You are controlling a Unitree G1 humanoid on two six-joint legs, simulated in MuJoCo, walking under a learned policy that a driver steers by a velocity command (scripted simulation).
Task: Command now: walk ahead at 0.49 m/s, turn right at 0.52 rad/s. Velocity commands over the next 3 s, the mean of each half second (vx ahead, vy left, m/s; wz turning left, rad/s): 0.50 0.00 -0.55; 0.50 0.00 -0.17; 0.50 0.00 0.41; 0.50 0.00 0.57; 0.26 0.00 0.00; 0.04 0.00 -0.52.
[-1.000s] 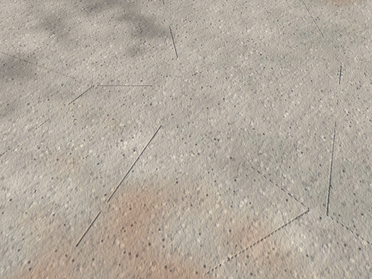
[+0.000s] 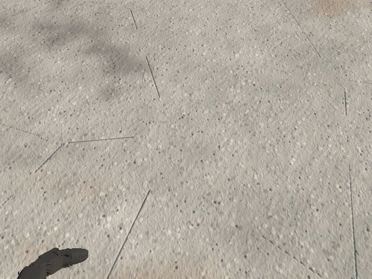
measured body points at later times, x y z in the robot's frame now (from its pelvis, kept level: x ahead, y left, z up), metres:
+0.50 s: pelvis +0.29 +0.03 +0.01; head +0.31 +0.03 +0.46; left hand +0.43 +0.29 -0.10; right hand +0.41 -0.26 -0.05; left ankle +0.40 +0.12 -0.71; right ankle +0.13 -0.06 -0.65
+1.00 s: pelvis +0.52 -0.09 +0.02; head +0.54 -0.12 +0.47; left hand +0.81 +0.05 -0.05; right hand +0.42 -0.36 -0.12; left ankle +0.43 +0.11 -0.65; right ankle +0.56 -0.21 -0.71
